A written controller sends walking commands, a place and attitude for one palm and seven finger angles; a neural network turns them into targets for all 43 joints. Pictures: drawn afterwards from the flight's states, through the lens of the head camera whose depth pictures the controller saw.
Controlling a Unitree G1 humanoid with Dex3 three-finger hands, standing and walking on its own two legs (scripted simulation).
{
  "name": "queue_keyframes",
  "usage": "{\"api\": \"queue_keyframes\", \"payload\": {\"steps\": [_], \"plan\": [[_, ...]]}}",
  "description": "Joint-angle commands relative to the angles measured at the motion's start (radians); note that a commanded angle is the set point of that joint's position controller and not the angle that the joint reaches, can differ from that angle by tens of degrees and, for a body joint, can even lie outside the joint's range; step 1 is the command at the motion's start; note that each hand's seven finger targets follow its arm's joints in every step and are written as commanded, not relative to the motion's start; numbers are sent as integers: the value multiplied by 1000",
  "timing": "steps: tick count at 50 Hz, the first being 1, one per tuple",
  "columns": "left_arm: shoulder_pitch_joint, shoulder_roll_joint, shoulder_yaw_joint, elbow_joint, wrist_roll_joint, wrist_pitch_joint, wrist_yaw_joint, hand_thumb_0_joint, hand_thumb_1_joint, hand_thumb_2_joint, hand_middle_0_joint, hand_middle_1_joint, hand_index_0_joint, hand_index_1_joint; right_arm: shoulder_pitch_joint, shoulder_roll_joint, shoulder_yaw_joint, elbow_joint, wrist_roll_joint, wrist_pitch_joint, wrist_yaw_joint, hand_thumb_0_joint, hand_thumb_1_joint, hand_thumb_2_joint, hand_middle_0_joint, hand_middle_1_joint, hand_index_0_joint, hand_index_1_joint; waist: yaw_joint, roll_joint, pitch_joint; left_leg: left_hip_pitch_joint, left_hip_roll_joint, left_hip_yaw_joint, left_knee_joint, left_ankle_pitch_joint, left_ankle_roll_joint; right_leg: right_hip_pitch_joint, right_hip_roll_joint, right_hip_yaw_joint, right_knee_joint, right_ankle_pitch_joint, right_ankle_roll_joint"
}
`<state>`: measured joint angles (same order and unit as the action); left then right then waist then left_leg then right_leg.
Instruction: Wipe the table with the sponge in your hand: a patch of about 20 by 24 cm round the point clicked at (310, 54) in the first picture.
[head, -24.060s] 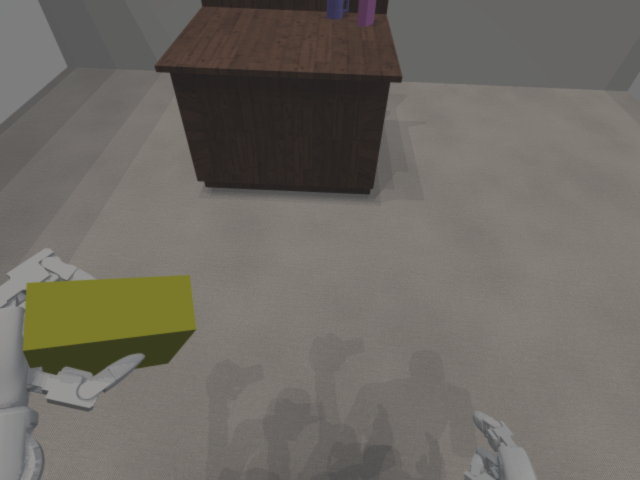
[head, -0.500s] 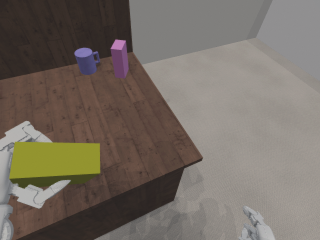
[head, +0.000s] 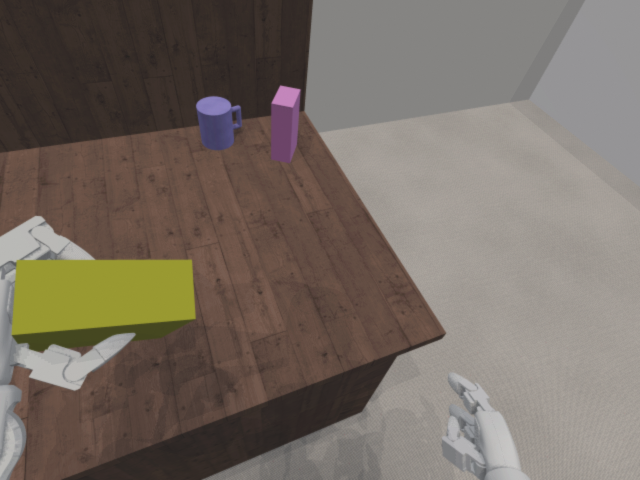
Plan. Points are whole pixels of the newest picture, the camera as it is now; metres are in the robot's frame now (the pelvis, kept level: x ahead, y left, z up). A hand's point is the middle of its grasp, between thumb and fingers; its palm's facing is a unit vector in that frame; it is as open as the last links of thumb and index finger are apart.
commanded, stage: come to a stop and stand still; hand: left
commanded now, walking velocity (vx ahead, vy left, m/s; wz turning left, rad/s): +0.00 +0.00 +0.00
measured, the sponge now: (129, 306) +0.24 +0.22 +0.14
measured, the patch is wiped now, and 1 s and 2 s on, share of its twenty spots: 0.00 0.00 0.00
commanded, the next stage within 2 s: look again from close up in 0.32 s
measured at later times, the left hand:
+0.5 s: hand (89, 323) +0.21 +0.23 +0.15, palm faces +0.35 -0.85 -0.39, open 9.3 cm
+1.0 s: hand (116, 316) +0.22 +0.21 +0.16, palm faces +0.35 -0.86 -0.36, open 9.3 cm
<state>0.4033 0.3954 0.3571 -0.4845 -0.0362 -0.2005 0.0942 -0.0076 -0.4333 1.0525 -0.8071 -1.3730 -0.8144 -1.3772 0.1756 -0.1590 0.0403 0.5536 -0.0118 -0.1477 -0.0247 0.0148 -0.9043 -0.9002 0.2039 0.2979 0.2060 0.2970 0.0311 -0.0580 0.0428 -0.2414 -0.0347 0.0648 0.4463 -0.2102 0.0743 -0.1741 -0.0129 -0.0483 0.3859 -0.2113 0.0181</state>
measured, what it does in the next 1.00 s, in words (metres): stands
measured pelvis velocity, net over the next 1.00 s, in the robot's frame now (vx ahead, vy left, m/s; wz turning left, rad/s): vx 0.00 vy -0.03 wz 0.00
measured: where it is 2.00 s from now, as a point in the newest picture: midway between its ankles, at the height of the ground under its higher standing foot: outside the picture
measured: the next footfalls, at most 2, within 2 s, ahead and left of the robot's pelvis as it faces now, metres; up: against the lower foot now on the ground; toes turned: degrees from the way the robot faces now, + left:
none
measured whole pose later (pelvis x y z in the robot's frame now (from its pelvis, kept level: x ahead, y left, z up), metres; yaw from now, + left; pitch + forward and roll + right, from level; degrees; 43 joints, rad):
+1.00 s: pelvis +0.00 -0.03 +0.00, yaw +0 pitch +0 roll -1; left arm 0.43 0.37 0.33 -0.45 -0.05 -0.18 0.10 -0.01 -0.43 1.06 -0.80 -1.38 -0.81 -1.38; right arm 0.21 -0.19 0.02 0.59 0.00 -0.12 -0.05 0.02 -0.91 -0.90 0.20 0.30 0.20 0.30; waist 0.01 -0.02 0.02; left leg -0.23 0.00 0.05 0.41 -0.18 0.03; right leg -0.16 0.02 -0.06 0.35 -0.19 -0.02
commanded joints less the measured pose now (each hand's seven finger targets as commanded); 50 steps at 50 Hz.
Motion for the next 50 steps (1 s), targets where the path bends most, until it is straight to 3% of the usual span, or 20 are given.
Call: {"api": "queue_keyframes", "payload": {"steps": [1,10,17,18,22,23,27,31,32,41,42,45,47,50], "plan": [[-90,127,72,-213,-4,-66,19,0,100,1300,-1200,-1600,-1200,-1600,-36,-160,-66,-133,9,-42,-15,0,-900,-900,200,300,200,300,-17,170,-163,65,171,-169,-126,210,-97,50,-27,41,-16,80,-35],[-67,140,94,-206,0,-83,24,0,100,1300,-1200,-1600,-1200,-1600,-40,-162,-70,-129,14,-48,-21,0,-900,-900,200,300,200,300,-18,160,-144,0,152,-180,-172,-5,-96,79,-25,42,-28,54,-35],[-24,148,109,-173,-2,-83,25,0,100,1300,-1200,-1600,-1200,-1600,-43,-167,-74,-120,19,-53,-24,0,-900,-900,200,300,200,300,-21,133,-136,-6,137,-169,-159,-21,-79,67,-32,56,-50,63,-35],[-33,126,89,-178,-4,-85,23,0,100,1300,-1200,-1600,-1200,-1600,-38,-165,-74,-121,20,-53,-24,0,-900,-900,200,300,200,300,-22,132,-134,-1,135,-166,-151,-14,-77,62,-35,59,-51,64,-38],[-40,148,103,-173,-2,-82,25,0,100,1300,-1200,-1600,-1200,-1600,-46,-169,-76,-114,21,-55,-28,0,-900,-900,200,300,200,300,-23,125,-125,1,129,-164,-147,-44,-64,36,-39,74,-67,44,-37],[-46,125,82,-170,-3,-81,23,0,100,1300,-1200,-1600,-1200,-1600,-40,-168,-75,-116,21,-56,-28,0,-900,-900,200,300,200,300,-24,116,-118,5,128,-164,-142,-35,-64,29,-41,75,-69,44,-40],[-46,150,102,-176,-3,-78,27,0,100,1300,-1200,-1600,-1200,-1600,-45,-172,-78,-111,20,-54,-31,0,-900,-900,200,300,200,300,-24,126,-132,13,123,-161,-131,-19,-58,28,-44,90,-74,58,-42],[-39,139,92,-176,-10,-69,27,0,100,1300,-1200,-1600,-1200,-1600,-44,-173,-78,-115,20,-50,-32,0,-900,-900,200,300,200,300,-21,91,-149,35,118,-156,-103,42,-55,31,-54,103,-81,102,-46],[-37,144,96,-187,-9,-70,28,0,100,1300,-1200,-1600,-1200,-1600,-50,-173,-80,-111,22,-50,-33,0,-900,-900,200,300,200,300,-25,116,-153,47,118,-155,-106,60,-56,28,-52,101,-77,112,-46],[-43,131,75,-176,-16,-47,28,0,100,1300,-1200,-1600,-1200,-1600,-52,-173,-75,-120,22,-33,-37,0,-900,-900,200,300,200,300,-22,94,-143,55,122,-154,-98,99,-55,28,-60,107,-91,144,-45],[-43,145,85,-188,-16,-48,29,0,100,1300,-1200,-1600,-1200,-1600,-60,-171,-75,-117,24,-34,-38,0,-900,-900,200,300,200,300,-24,119,-145,60,121,-150,-102,98,-51,23,-58,107,-91,145,-44],[-65,139,81,-180,-20,-45,27,0,100,1300,-1200,-1600,-1200,-1600,-53,-168,-72,-119,21,-29,-39,0,-900,-900,200,300,200,300,-24,102,-143,62,140,-162,-126,80,-60,24,-44,89,-85,114,-41],[-75,155,91,-200,-22,-48,24,0,100,1300,-1200,-1600,-1200,-1600,-60,-164,-72,-119,21,-27,-39,0,-900,-900,200,300,200,300,-26,140,-151,70,152,-167,-141,103,-64,25,-31,72,-66,111,-36],[-76,138,79,-192,-26,-42,19,0,100,1300,-1200,-1600,-1200,-1600,-52,-163,-74,-128,20,-21,-33,0,-900,-900,200,300,200,300,-24,139,-144,65,173,-174,-144,105,-64,26,-27,67,-59,104,-35]]}}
